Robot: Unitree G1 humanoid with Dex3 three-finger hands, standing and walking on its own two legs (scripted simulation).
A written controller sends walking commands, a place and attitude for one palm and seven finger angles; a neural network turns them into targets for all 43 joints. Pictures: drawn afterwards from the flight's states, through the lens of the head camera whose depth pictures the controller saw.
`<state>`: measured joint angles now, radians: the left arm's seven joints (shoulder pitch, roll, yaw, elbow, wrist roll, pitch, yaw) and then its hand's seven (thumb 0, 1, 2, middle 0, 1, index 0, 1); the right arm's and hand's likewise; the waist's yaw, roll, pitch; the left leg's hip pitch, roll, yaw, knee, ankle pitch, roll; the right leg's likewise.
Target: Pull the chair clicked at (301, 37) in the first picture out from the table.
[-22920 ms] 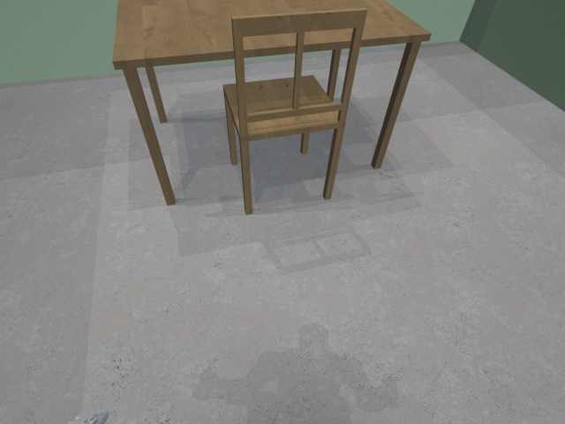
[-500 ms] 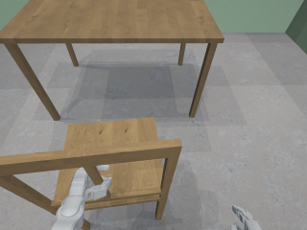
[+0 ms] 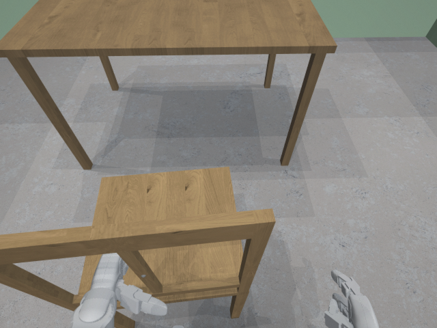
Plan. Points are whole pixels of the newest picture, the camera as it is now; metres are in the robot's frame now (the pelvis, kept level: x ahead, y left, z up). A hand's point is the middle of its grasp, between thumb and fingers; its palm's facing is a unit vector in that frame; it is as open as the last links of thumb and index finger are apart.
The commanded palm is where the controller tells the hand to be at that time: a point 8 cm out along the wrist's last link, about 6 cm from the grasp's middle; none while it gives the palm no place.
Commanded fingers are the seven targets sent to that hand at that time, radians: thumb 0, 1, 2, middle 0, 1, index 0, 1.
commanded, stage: open the thumb and straighten the fingers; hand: left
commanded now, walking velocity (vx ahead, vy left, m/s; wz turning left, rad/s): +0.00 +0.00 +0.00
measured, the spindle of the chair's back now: (144, 272) +0.24 +0.15 -0.05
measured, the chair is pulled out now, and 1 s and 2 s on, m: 0.61 0.61 0.61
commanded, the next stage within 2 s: draw the fingers out of the gap in 0.06 s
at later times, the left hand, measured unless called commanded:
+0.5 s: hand (134, 314) +0.17 +0.15 -0.05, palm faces +0.02 -0.99 -0.16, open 17.5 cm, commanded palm +0.15 +0.20 -0.02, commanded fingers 0.00 -0.55 0.20 0.00 0.00 0.00 0.00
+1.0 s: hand out of the picture +0.11 +0.15 -0.04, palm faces +0.03 -0.99 -0.15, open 17.5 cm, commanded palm +0.08 +0.20 -0.02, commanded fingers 0.00 -0.55 0.20 0.00 0.00 0.00 0.00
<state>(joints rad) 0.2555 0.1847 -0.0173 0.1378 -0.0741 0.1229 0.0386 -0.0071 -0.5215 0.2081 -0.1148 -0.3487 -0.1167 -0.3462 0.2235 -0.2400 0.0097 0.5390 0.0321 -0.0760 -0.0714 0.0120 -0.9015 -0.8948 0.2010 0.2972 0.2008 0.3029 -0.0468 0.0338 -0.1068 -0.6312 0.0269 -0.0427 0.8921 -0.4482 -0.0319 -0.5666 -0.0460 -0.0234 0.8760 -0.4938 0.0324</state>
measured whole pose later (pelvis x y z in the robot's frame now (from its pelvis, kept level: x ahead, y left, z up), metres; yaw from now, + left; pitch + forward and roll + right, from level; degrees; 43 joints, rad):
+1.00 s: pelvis -0.01 +0.00 -0.03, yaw +1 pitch +13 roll -2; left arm 0.75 0.20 -0.08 -0.26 -0.05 0.14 0.03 -0.01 -0.53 0.20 0.00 -0.01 0.00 0.00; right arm 0.23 -0.20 -0.01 0.45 0.05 -0.06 -0.11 0.01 -0.90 -0.89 0.20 0.30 0.20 0.30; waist -0.03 0.05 -0.18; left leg -0.78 0.03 -0.09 1.07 -0.51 -0.04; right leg -0.69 -0.04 -0.06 1.03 -0.56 0.03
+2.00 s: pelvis +0.00 -0.01 +0.03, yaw +1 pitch -1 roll -1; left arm 0.69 0.42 0.10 -0.38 -0.07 0.18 0.12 0.00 0.17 0.54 -0.10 -0.15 -0.33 -0.22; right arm 0.20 -0.22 0.05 0.61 0.04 -0.19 -0.14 0.01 -0.90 -0.90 0.20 0.30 0.20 0.30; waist 0.06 0.07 0.01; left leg -0.29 0.04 -0.07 0.68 -0.37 -0.05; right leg -0.20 -0.03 -0.06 0.63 -0.40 0.01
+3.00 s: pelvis -0.04 -0.03 +0.04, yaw +2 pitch -3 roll -1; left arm 0.61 0.55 0.19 -0.43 -0.09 0.19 0.08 0.01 0.90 0.90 -0.21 -0.31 -0.41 -0.36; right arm 0.13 -0.25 0.01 0.58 0.09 -0.10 -0.12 0.01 -0.90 -0.90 0.20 0.30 0.20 0.30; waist 0.05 0.05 0.22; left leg -0.26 0.06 -0.09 0.52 -0.22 -0.08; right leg -0.18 0.00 -0.09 0.51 -0.28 -0.01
